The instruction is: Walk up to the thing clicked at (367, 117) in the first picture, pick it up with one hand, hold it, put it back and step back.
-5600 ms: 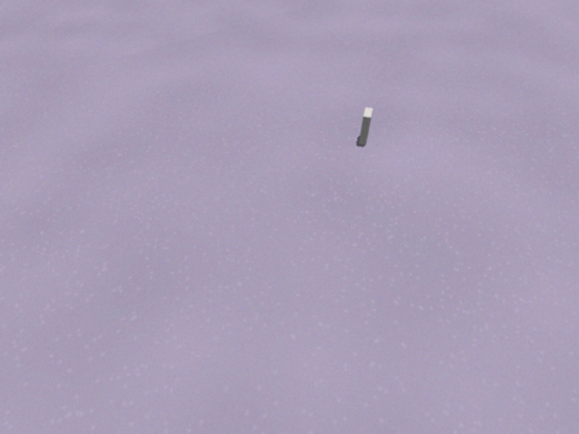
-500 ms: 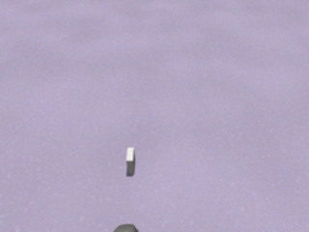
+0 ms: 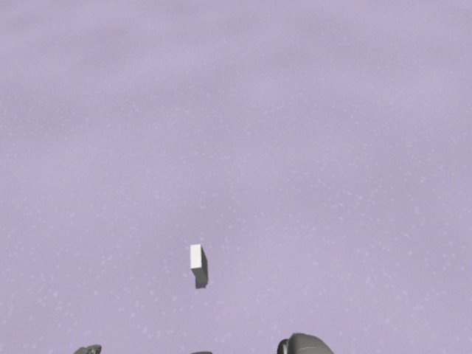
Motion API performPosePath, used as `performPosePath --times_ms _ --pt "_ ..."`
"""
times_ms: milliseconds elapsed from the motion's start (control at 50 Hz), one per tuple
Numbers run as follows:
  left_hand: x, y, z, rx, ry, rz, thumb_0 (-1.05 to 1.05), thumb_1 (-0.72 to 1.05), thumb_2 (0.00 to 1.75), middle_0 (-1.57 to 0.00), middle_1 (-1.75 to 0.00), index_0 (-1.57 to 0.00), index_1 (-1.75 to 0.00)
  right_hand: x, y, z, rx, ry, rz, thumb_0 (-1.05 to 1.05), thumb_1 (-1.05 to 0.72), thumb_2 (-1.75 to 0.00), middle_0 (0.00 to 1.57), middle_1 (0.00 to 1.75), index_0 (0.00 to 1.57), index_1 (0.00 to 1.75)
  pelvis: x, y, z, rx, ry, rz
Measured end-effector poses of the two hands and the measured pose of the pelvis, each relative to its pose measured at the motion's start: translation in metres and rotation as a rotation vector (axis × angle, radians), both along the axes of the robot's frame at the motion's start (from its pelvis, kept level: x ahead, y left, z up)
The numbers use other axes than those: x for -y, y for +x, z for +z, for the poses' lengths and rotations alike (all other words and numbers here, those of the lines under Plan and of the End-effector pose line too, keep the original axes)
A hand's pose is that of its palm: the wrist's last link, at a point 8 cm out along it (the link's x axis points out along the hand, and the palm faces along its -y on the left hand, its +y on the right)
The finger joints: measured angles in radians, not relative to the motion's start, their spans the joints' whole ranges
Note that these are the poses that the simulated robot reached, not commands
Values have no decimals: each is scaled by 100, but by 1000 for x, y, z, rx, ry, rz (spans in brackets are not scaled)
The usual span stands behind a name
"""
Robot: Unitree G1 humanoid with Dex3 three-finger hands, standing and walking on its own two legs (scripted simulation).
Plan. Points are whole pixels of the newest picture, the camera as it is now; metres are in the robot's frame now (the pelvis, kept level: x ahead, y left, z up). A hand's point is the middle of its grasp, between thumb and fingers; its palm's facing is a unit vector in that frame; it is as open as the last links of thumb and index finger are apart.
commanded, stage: walk up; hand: left
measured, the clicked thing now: (199, 264) +0.49 +0.22 -0.67
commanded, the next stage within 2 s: stand in 1.78 s
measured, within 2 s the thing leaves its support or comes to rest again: neither
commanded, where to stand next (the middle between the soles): +0.11 +0.01 m, yaw +1 degrees
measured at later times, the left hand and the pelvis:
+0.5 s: hand out of the picture +0.10 +0.27 -0.16, palm faces +0.02 -0.95 -0.30, open 7.4 cm; pelvis +0.04 +0.02 +0.01, yaw +1 degrees
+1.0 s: hand out of the picture +0.13 +0.26 -0.13, palm faces +0.05 -0.94 -0.33, open 7.4 cm; pelvis +0.06 +0.00 +0.02, yaw +2 degrees
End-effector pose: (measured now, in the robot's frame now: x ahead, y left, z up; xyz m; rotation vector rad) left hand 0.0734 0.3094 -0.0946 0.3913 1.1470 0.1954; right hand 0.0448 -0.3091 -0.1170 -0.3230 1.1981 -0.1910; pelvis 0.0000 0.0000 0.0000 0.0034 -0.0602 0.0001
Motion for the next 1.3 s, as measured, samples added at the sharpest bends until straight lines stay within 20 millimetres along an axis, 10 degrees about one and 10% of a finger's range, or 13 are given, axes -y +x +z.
performPosePath --times_ms 200,460,860,1300 --pt "14 20 13 68 -26 9 0 90 90 -20 -30 -20 -30 -1 39 7 15 10 66 0 -91 -90 21 30 20 30 3 17 10 -6 18 14" --pt "-11 18 -25 -37 -107 85 1 90 90 -20 -30 -20 -30 -11 38 29 -30 -91 36 0 -91 -90 21 30 20 30 -16 37 7 -11 -1 20" --pt "0 35 2 -61 -66 125 1 90 90 -20 -30 -20 -30 -29 137 25 92 14 93 0 -91 -90 21 30 20 30 -7 58 22 -11 -5 35" --pt "13 60 -4 -69 -101 85 1 90 90 -20 -30 -20 -30 -12 88 27 -46 -27 9 0 -91 -90 21 30 20 30 -6 65 26 -18 -4 23"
